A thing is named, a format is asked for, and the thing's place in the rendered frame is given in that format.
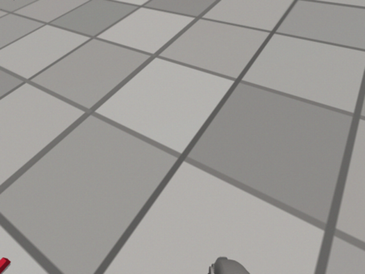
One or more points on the small box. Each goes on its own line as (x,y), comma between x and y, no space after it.
(4,262)

